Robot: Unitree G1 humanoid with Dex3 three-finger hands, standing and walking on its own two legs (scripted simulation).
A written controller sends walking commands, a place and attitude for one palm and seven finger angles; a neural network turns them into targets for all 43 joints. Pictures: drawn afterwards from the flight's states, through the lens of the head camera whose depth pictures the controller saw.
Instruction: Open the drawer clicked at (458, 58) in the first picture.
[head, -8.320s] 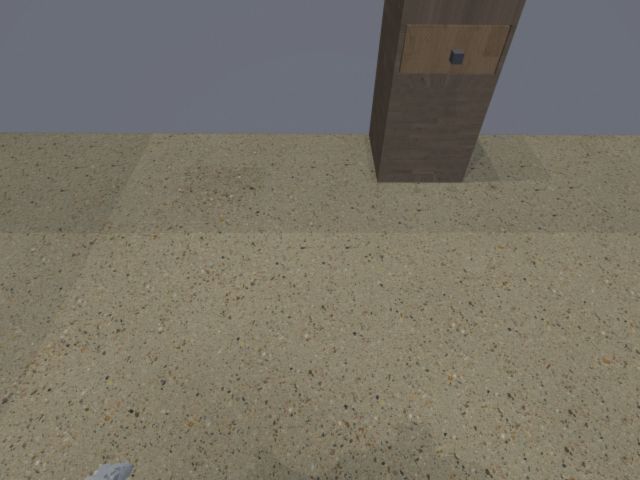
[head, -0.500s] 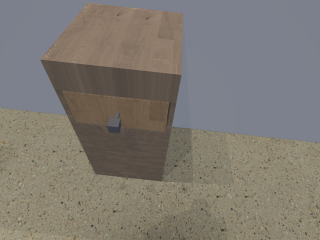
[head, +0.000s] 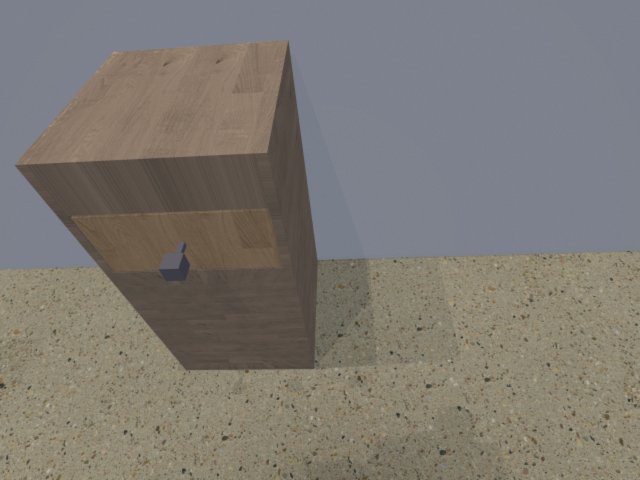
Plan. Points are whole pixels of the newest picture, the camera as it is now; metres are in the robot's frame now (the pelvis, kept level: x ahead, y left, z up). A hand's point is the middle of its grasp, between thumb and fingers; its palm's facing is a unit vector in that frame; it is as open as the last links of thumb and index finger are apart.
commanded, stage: come to a stop and stand still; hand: left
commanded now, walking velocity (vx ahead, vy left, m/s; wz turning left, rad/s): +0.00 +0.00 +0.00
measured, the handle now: (177, 259) +0.54 +0.32 -0.12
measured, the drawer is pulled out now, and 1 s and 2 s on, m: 0.00 0.00 0.00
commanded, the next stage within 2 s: look again from close up in 0.42 s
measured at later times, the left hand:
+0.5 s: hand out of the picture -0.05 +0.15 -0.17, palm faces +0.08 -0.98 -0.17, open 7.3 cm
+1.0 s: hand out of the picture -0.02 +0.22 -0.17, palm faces +0.03 -0.98 -0.21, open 7.3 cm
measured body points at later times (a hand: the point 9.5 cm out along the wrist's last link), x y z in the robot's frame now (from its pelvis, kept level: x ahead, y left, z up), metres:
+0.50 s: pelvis -0.02 -0.01 +0.00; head -0.01 -0.02 +0.45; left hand -0.05 +0.20 -0.16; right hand -0.04 -0.22 -0.16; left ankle -0.07 +0.12 -0.74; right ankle +0.00 -0.08 -0.74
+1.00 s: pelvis -0.03 +0.05 +0.00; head -0.04 +0.04 +0.45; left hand -0.02 +0.27 -0.15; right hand -0.06 -0.14 -0.17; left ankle -0.06 +0.12 -0.74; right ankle +0.00 -0.07 -0.74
